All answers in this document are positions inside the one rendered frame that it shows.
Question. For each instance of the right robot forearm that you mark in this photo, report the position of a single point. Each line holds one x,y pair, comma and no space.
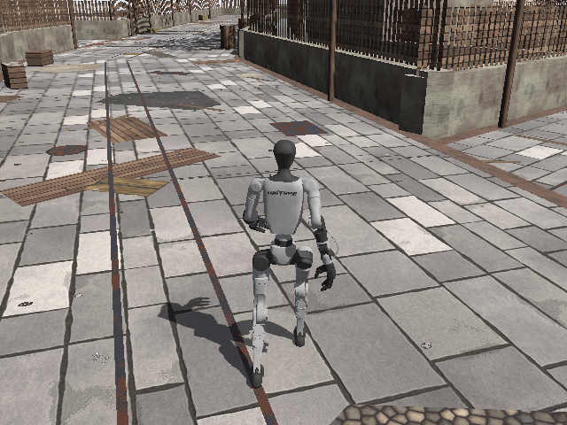
323,243

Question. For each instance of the left robot upper arm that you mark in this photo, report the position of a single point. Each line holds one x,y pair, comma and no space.
252,199

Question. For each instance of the robot left foot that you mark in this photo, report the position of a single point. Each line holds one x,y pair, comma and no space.
256,379

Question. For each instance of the left robot forearm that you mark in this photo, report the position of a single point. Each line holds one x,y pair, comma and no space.
250,223

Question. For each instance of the robot left hand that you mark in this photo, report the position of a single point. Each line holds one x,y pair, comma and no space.
262,224

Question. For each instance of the robot foot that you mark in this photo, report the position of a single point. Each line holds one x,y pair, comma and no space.
256,379
299,340

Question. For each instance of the robot right foot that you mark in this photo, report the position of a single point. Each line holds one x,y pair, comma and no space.
299,340

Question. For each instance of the right robot upper arm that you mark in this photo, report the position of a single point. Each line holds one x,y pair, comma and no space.
314,202

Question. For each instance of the robot right hand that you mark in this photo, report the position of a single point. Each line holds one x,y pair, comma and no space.
331,274

